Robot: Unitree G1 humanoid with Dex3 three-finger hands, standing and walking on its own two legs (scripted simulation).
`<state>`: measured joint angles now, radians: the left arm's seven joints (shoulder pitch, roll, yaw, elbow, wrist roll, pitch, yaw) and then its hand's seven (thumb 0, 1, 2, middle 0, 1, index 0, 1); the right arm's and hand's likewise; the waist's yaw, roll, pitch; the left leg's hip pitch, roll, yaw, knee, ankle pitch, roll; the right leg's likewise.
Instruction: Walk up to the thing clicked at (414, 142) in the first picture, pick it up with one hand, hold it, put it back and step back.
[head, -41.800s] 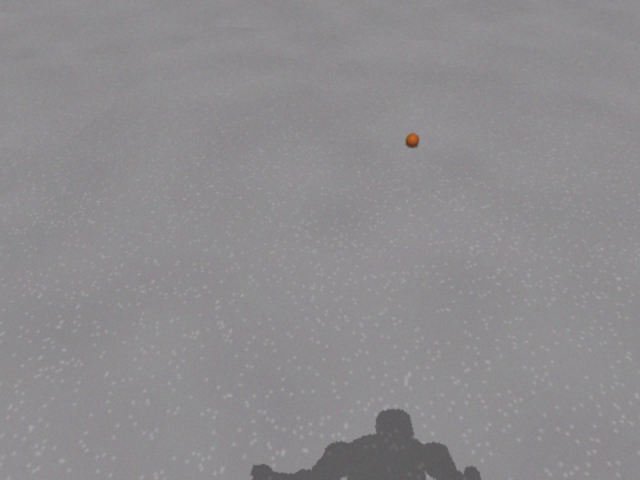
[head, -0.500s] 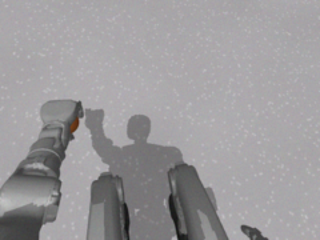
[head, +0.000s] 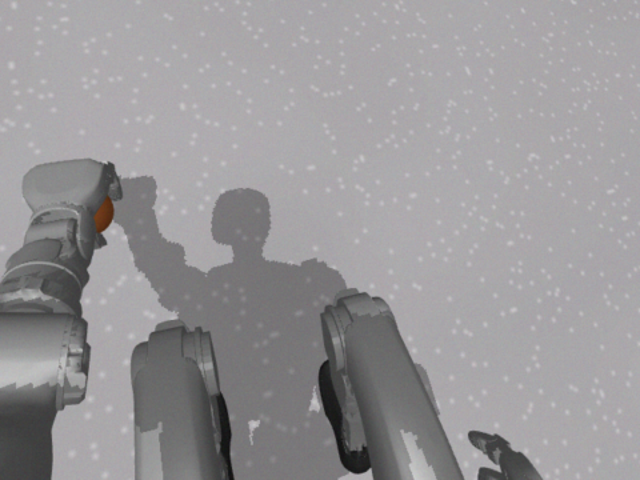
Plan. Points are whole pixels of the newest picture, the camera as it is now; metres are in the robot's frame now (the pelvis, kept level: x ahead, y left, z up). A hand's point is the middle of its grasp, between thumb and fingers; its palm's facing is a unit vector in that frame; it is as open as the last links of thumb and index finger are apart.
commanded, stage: crouch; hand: left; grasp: from above
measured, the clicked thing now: (83, 210) +0.49 +0.25 -0.17
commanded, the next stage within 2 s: lower in 0.60 s
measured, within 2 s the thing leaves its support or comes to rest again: neither
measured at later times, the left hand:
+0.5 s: hand (95, 214) +0.49 +0.25 -0.20, palm faces -0.45 -0.04 -0.89, open 8.7 cm
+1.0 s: hand (105, 219) +0.50 +0.25 -0.25, palm faces -0.47 -0.04 -0.88, open 8.7 cm
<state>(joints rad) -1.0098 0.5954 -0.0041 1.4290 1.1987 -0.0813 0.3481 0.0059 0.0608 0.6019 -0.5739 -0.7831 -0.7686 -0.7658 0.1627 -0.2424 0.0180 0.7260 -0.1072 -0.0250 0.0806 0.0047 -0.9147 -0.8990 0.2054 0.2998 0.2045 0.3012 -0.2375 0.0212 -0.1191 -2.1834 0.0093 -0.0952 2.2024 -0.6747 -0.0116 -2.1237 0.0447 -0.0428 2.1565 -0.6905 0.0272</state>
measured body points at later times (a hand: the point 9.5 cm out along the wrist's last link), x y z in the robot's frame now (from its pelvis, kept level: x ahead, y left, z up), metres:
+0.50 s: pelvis +0.00 +0.00 -0.05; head +0.24 +0.05 +0.33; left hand +0.51 +0.24 -0.15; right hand +0.02 -0.27 -0.15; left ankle +0.08 +0.13 -0.36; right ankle +0.09 -0.12 -0.36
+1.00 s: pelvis +0.00 +0.00 -0.07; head +0.26 +0.06 +0.30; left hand +0.52 +0.25 -0.20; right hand +0.01 -0.27 -0.16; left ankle +0.08 +0.13 -0.36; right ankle +0.09 -0.12 -0.36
